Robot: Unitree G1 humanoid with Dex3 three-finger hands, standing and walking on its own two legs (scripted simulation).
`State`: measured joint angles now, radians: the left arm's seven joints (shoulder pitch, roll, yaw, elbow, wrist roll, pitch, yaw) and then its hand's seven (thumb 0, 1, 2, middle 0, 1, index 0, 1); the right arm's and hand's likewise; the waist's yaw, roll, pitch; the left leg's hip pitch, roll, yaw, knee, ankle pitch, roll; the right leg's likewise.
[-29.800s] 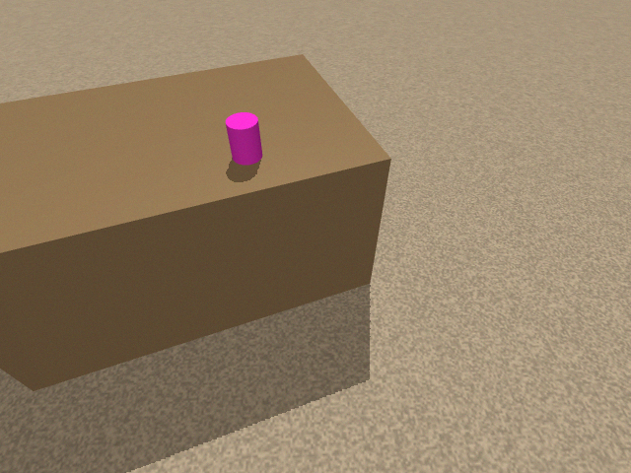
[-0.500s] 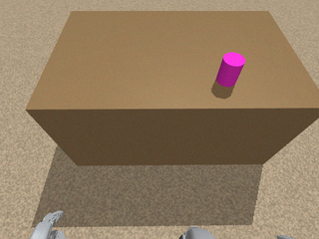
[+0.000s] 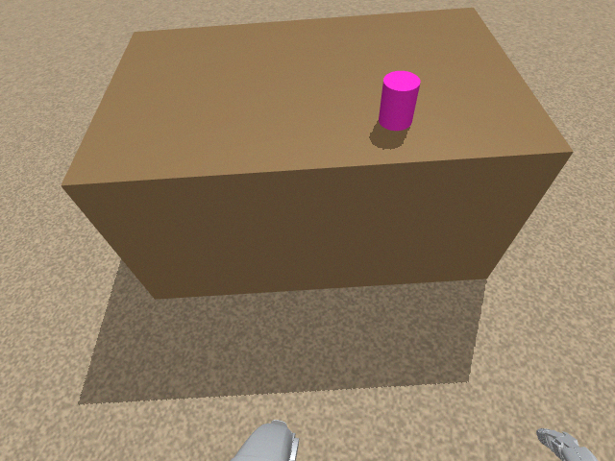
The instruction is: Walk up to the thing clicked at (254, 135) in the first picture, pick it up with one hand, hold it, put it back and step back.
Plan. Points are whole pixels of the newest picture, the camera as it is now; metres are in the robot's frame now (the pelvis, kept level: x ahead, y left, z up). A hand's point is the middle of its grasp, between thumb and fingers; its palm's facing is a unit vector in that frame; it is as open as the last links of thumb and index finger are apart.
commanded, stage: step back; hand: right
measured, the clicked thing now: (398, 101) +0.92 -0.18 -0.10
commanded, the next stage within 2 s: stand in 1.84 s
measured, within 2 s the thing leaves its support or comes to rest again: neither
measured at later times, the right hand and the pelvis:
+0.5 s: hand out of the picture -0.03 -0.28 -0.14, palm faces -0.10 +0.91 -0.40, open 7.4 cm; pelvis -0.17 -0.02 +0.00, yaw +1 degrees
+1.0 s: hand out of the picture -0.17 -0.27 -0.14, palm faces -0.11 +0.92 -0.36, open 7.4 cm; pelvis -0.24 -0.01 +0.01, yaw +4 degrees
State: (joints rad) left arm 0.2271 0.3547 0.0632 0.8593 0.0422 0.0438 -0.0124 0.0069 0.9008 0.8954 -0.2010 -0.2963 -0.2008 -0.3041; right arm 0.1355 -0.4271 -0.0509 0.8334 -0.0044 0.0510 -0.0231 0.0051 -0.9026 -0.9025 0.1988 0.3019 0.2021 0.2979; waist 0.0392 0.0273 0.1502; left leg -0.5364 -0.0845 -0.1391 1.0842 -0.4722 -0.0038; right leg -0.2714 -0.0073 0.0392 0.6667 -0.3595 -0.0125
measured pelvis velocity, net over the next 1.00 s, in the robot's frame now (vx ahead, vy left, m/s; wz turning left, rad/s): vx -0.24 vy -0.01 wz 0.08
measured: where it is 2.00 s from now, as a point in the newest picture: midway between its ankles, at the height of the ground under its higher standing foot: outside the picture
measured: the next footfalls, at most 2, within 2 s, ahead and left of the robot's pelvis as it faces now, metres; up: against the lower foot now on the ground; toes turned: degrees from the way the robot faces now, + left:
left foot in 0.20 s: -0.04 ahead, +0.12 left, +0.00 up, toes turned +3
right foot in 0.52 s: -0.17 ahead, -0.13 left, +0.00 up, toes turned +3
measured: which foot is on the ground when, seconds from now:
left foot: up 0.00-0.18, down 0.20-0.54, up 0.56-0.80, down 0.82-1.00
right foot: down 0.00-0.22, up 0.24-0.50, down 0.52-1.00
